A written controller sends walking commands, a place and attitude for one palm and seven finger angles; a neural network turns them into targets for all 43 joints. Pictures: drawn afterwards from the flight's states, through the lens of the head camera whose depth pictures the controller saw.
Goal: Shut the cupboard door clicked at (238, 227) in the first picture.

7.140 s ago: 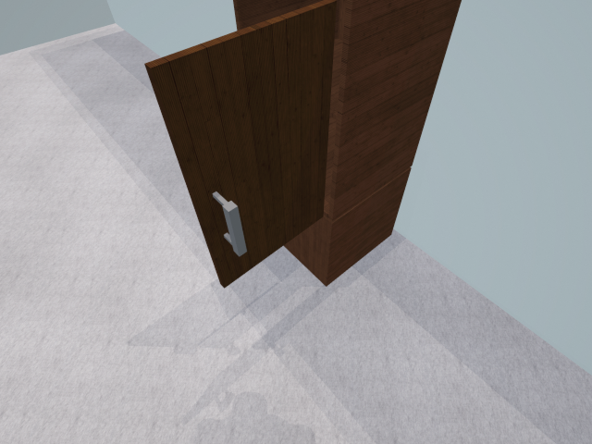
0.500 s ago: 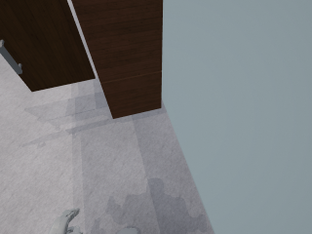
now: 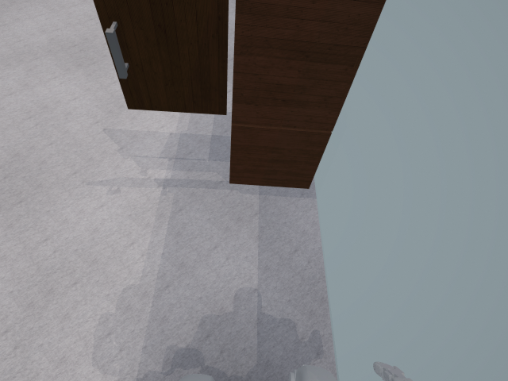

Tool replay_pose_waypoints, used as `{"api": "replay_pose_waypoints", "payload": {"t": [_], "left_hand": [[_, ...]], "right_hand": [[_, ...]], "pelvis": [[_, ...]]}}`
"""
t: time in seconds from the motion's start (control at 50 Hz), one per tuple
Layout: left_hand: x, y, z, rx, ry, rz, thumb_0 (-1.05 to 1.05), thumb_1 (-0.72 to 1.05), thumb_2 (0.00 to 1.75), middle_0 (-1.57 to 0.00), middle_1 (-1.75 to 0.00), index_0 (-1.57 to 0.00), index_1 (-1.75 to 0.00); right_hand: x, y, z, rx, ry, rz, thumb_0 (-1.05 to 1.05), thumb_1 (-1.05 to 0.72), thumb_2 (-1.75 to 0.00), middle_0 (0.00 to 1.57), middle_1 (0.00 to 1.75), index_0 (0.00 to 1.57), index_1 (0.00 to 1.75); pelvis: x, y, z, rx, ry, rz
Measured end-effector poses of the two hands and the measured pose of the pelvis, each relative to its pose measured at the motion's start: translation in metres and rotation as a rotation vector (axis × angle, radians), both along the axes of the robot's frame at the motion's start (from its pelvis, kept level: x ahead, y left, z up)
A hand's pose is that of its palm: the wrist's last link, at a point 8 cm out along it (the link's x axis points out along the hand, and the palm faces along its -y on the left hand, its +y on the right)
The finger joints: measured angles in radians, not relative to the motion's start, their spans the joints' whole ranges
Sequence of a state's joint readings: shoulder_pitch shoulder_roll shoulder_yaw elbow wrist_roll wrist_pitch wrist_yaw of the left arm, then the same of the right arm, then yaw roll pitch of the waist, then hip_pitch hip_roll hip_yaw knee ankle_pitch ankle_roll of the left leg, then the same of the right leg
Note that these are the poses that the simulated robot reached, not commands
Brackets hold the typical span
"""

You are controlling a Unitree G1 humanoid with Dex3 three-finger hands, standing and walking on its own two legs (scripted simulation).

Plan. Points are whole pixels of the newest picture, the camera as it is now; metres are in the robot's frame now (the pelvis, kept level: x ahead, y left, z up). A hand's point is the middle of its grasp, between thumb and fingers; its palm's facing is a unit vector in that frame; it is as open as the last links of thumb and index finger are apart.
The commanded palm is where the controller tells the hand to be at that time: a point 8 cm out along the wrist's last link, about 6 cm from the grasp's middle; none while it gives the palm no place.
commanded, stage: take the last steps up to it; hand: left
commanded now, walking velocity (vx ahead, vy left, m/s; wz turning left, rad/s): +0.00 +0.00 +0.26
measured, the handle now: (119, 51) +0.94 +0.49 -0.09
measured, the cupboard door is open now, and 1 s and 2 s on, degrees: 92 92 92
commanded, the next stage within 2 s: come to a stop and stand still in 1.52 s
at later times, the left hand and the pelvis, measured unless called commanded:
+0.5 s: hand out of the picture +0.02 +0.16 -0.16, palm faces +0.21 -0.96 -0.20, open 7.4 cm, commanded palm none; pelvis +0.06 -0.01 +0.01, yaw +10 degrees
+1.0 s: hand (117, 277) +0.28 +0.28 -0.15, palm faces +0.19 -0.96 -0.22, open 7.4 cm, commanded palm none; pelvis +0.21 +0.08 +0.00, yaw +10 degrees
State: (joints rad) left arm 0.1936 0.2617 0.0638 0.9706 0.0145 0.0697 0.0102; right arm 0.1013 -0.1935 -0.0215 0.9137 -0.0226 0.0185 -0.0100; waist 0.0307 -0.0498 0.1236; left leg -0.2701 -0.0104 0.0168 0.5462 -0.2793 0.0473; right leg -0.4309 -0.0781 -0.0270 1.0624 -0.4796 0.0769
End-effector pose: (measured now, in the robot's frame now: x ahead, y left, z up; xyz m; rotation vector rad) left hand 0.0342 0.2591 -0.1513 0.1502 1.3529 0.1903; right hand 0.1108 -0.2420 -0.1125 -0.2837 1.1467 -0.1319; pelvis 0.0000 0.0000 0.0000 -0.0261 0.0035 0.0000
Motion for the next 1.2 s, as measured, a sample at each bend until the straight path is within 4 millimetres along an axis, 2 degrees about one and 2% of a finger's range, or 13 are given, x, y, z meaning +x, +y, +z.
{"api": "replay_pose_waypoints", "payload": {"t": [0.12,0.24,0.3,0.36,0.5,0.62,0.68,0.74,0.8,0.9,1.04,1.1,1.2], "left_hand": [[0.018,-0.003,0.016,0.02,-0.066,0.004,0.01,0.91,0.9,-0.2,-0.3,-0.2,-0.3],[0.037,-0.026,0.023,0.037,-0.149,-0.007,0.01,0.91,0.9,-0.2,-0.3,-0.2,-0.3],[0.033,-0.037,0.023,0.045,-0.174,0.016,0.0,0.9,0.9,-0.2,-0.3,-0.2,-0.3],[0.017,-0.047,0.028,0.031,-0.143,0.058,0.0,0.9,0.9,-0.2,-0.3,-0.2,-0.3],[-0.025,-0.052,0.026,-0.021,0.009,0.166,0.0,0.9,0.9,-0.2,-0.3,-0.2,-0.3],[-0.057,-0.028,0.009,-0.06,0.168,0.271,0.0,0.9,0.9,-0.21,-0.3,-0.2,-0.3],[-0.056,-0.004,-0.007,-0.072,0.235,0.281,0.01,0.9,0.9,-0.21,-0.3,-0.2,-0.3],[-0.022,0.022,-0.008,-0.046,0.206,0.263,0.01,0.9,0.9,-0.2,-0.3,-0.2,-0.3],[0.034,0.045,0.002,-0.017,0.094,0.234,0.01,0.91,0.9,-0.2,-0.3,-0.2,-0.3],[0.137,0.067,0.022,0.016,-0.098,0.168,0.01,0.91,0.9,-0.2,-0.3,-0.19,-0.3],[0.262,0.069,0.034,0.048,-0.274,0.073,0.0,0.91,0.9,-0.2,-0.3,-0.2,-0.3],[0.286,0.065,0.034,0.052,-0.3,0.076,0.0,0.91,0.9,-0.2,-0.3,-0.2,-0.3],[0.282,0.059,0.037,0.036,-0.204,0.145,0.0,0.92,0.9,-0.2,-0.3,-0.2,-0.3]], "right_hand": [[-0.017,0.003,-0.005,0.04,0.059,0.001,0.0,-0.9,-0.9,0.21,0.3,0.2,0.3],[-0.04,-0.016,-0.027,0.085,0.122,-0.03,0.01,-0.9,-0.9,0.21,0.3,0.2,0.3],[-0.044,-0.029,-0.038,0.092,0.168,-0.023,0.01,-0.9,-0.9,0.21,0.3,0.2,0.3],[-0.035,-0.035,-0.033,0.088,0.198,-0.013,0.01,-0.9,-0.9,0.2,0.3,0.2,0.3],[0.026,-0.02,-0.017,0.074,0.176,0.057,0.01,-0.91,-0.9,0.2,0.3,0.2,0.3],[0.117,0.039,-0.021,0.069,0.082,0.185,0.01,-0.91,-0.9,0.2,0.3,0.19,0.3],[0.153,0.069,-0.029,0.057,-0.018,0.214,0.01,-0.91,-0.9,0.2,0.3,0.2,0.3],[0.162,0.091,-0.027,0.067,-0.027,0.207,0.0,-0.91,-0.9,0.2,0.3,0.2,0.3],[0.157,0.106,-0.025,0.088,0.013,0.183,0.0,-0.91,-0.9,0.2,0.3,0.2,0.3],[0.151,0.101,-0.025,0.088,0.083,0.127,-0.01,-0.94,-0.9,0.21,0.3,0.2,0.3],[0.141,0.09,-0.048,0.12,0.244,0.052,0.0,-0.92,-0.9,0.2,0.3,0.2,0.3],[0.151,0.087,-0.053,0.123,0.305,0.038,0.0,-0.92,-0.9,0.2,0.3,0.2,0.3],[0.199,0.093,-0.035,0.12,0.297,0.036,0.01,-0.91,-0.9,0.2,0.3,0.2,0.3]], "pelvis": [[0.002,-0.007,0.007,-0.008,0.003,0.029],[0.007,-0.027,-0.001,0.016,0.005,0.059],[0.012,-0.032,-0.007,0.027,-0.006,0.087],[0.024,-0.03,0.001,0.031,-0.01,0.113],[0.057,-0.013,0.01,0.063,0.007,0.167],[0.093,0.026,-0.004,0.057,0.01,0.199],[0.108,0.049,-0.021,0.033,0.001,0.2],[0.122,0.059,-0.017,0.042,-0.004,0.187],[0.138,0.068,-0.007,0.048,-0.001,0.188],[0.171,0.079,0.003,0.064,-0.002,0.184],[0.231,0.077,-0.008,0.09,-0.016,0.176],[0.253,0.076,-0.01,0.069,-0.027,0.19],[0.29,0.081,0.006,0.055,-0.002,0.198]]}}
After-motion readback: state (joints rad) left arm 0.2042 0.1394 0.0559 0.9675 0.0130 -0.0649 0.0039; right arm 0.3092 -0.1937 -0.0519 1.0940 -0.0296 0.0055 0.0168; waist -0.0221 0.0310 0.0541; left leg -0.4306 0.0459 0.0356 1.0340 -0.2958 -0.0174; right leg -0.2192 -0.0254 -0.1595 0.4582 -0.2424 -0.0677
